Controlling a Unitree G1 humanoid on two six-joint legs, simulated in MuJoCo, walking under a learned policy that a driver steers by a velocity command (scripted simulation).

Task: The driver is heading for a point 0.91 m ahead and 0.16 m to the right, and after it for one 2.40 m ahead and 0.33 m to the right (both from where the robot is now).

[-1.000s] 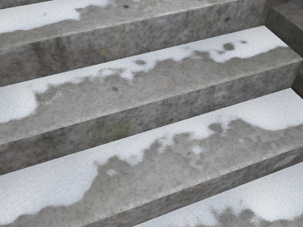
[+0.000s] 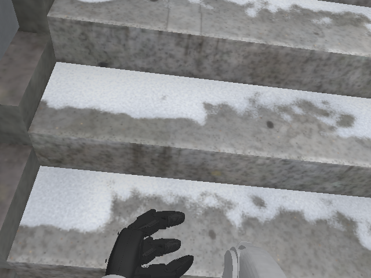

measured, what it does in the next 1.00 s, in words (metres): climbs, turning right: right foot 0.16 m higher, then left foot 0.16 m higher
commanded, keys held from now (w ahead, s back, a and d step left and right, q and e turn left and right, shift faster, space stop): w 0.12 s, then w+e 0.88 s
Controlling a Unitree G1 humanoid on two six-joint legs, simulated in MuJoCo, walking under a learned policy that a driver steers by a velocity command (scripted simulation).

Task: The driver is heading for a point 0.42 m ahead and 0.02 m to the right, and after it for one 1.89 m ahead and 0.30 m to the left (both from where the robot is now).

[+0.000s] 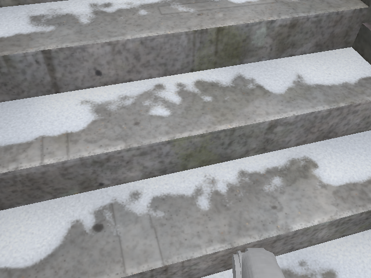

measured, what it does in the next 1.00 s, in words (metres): climbs: right foot 0.16 m higher, then left foot 0.16 m higher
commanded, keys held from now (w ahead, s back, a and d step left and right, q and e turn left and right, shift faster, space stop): w+e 0.18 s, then w+q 0.14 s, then q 0.68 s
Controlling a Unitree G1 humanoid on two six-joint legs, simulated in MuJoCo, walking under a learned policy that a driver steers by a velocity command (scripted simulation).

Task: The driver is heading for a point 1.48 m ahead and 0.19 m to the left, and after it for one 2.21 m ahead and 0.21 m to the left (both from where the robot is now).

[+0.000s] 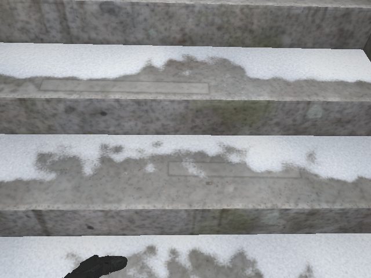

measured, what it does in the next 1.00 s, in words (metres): climbs, turning left: right foot, then left foot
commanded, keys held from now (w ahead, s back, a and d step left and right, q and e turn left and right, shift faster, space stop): q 0.54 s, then no key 0.46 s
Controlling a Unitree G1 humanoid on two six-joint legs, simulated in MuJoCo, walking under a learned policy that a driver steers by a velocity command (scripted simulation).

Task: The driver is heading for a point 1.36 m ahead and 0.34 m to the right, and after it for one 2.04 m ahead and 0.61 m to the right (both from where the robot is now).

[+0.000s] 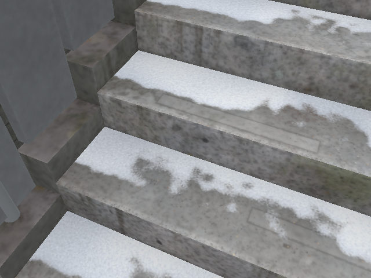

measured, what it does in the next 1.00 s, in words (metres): steps to the right, turning right: right foot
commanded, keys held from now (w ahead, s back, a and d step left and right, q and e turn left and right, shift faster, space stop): no key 0.28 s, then e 0.72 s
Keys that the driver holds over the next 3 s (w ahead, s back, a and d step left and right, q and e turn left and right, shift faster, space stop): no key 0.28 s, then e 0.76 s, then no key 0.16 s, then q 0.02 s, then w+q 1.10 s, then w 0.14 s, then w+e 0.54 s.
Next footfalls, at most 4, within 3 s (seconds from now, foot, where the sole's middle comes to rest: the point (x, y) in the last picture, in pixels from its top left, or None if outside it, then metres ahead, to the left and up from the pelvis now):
0.78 right None -0.01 -0.20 -0.77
1.26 left None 0.05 0.00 -0.77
1.80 right None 0.19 -0.43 -0.61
2.40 left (238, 236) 0.54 -0.11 -0.45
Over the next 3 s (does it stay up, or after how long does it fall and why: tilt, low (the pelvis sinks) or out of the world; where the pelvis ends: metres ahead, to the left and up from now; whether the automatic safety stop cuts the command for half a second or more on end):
stays up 0.70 -0.25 0.36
